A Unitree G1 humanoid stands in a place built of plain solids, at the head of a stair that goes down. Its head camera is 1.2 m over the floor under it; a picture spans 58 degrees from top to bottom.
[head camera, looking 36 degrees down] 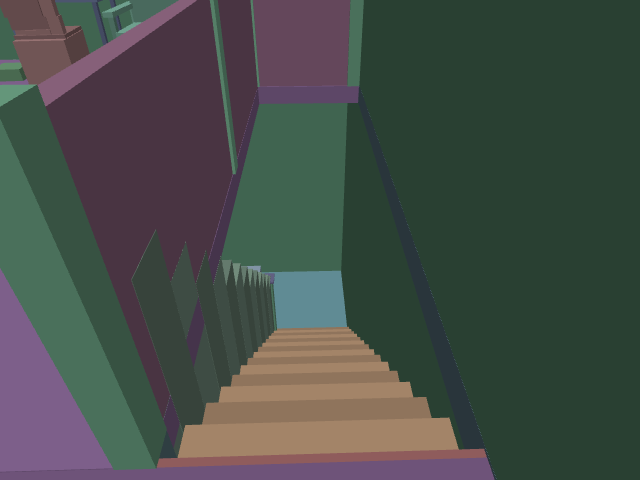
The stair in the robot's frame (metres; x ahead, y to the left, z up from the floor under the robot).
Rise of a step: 0.21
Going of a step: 0.23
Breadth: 0.93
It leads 2 degrees to the left of straight ahead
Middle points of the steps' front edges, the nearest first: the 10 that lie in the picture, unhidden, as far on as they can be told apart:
0.63 0.00 0.00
0.86 0.01 -0.21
1.08 0.01 -0.42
1.31 0.02 -0.63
1.53 0.03 -0.83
1.76 0.03 -1.04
1.98 0.04 -1.25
2.21 0.05 -1.46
2.43 0.05 -1.67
2.66 0.06 -1.88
